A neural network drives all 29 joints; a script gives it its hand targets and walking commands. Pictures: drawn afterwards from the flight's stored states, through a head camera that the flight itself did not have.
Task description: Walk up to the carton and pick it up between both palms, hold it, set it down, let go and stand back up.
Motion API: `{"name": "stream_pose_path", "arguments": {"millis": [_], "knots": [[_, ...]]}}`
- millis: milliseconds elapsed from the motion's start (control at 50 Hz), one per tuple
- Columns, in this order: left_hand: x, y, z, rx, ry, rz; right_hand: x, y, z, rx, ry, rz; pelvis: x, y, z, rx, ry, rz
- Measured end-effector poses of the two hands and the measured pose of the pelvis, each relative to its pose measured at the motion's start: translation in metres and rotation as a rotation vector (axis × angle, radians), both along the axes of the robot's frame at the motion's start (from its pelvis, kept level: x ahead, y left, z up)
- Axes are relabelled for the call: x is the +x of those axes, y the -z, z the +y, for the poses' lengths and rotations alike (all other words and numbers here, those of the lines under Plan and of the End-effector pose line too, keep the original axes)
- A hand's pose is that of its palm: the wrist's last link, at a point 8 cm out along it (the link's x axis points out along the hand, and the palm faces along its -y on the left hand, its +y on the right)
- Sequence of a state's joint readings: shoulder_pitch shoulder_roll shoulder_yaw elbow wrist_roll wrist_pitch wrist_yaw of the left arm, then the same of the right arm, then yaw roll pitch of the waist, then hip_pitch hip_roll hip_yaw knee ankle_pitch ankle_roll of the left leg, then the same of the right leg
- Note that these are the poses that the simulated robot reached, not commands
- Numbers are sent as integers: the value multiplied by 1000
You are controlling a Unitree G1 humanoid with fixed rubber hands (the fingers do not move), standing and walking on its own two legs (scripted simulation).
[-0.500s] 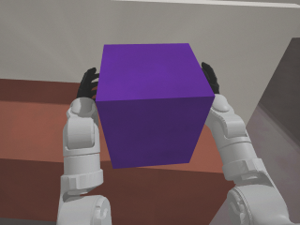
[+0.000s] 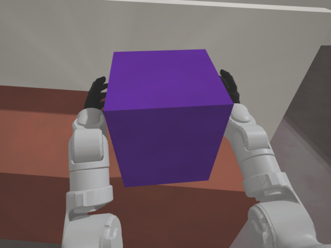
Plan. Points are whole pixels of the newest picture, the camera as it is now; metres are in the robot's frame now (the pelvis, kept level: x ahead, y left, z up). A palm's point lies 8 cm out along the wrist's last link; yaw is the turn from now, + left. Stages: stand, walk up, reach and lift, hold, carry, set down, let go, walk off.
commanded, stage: hold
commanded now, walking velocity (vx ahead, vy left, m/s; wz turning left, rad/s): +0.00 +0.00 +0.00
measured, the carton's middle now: (163, 120) +0.37 +0.01 +0.17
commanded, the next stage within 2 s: none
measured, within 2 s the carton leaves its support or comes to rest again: neither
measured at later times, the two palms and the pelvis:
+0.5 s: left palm (94, 108) +0.36 +0.16 +0.21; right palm (230, 101) +0.37 -0.14 +0.22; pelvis +0.00 +0.00 +0.00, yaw +0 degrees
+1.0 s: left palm (94, 108) +0.36 +0.16 +0.21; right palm (229, 102) +0.37 -0.14 +0.22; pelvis +0.00 +0.01 +0.00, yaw +0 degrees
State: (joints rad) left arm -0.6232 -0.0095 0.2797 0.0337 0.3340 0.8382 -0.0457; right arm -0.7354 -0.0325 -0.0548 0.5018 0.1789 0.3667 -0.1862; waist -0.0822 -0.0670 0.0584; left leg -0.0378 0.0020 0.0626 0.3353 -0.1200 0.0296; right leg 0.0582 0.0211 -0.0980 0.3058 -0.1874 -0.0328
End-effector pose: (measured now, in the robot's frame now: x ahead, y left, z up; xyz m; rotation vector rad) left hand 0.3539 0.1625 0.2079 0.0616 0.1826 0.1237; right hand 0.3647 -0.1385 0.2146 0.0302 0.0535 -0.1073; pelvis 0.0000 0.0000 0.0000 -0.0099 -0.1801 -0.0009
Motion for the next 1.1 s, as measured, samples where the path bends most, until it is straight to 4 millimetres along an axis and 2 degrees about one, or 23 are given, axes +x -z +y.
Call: {"name": "stream_pose_path", "arguments": {"millis": [420, 580, 740, 1100], "knots": [[3, -9, -3, 7, 4, -30, 1, -9, -3, -6, 3, -31, 1, 0, 1, -1, 4, 3], [1, -2, 1, -12, -1, -5, 1, -4, 1, -9, 1, -7, 2, 0, 2, -1, 3, -2], [-1, -4, 5, -1, -5, -23, 0, -5, 5, -3, -5, -25, 0, 0, 3, -3, 1, -2], [3, -5, -1, -2, 3, -11, 1, -6, -1, -9, 6, -15, -1, 0, 5, -3, 9, 4]]}}
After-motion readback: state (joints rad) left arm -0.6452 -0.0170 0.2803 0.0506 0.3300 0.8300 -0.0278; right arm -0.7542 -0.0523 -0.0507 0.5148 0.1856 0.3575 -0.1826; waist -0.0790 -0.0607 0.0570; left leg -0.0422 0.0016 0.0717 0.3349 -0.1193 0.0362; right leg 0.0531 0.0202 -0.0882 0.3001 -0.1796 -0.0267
